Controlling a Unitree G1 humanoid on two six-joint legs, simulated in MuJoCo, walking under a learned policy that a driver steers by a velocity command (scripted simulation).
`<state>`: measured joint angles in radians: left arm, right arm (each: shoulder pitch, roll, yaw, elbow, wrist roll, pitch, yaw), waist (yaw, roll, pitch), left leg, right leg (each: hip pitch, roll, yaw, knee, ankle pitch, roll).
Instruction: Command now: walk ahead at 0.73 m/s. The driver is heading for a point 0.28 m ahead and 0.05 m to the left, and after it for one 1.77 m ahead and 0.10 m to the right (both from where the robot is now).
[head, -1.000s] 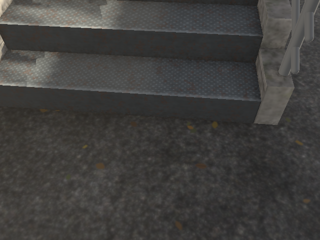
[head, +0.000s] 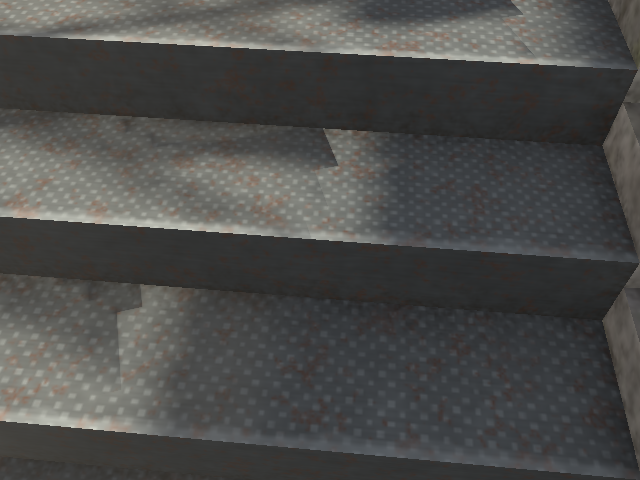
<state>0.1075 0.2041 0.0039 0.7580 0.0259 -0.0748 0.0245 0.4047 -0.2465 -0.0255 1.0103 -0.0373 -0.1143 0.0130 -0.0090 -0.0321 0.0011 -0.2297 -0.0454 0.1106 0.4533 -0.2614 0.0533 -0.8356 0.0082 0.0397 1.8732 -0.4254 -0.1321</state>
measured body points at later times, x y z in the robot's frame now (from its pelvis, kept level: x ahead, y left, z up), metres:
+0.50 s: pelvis +0.28 -0.02 +0.17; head +0.32 -0.03 +0.62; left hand +0.14 +0.20 +0.05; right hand +0.56 -0.15 +0.09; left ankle +0.32 +0.11 -0.32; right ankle +0.27 -0.10 -0.57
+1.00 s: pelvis +0.37 +0.07 +0.26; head +0.39 +0.07 +0.71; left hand +0.64 +0.28 +0.19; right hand +0.48 -0.21 +0.17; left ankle +0.49 +0.15 -0.41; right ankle +0.32 -0.01 -0.27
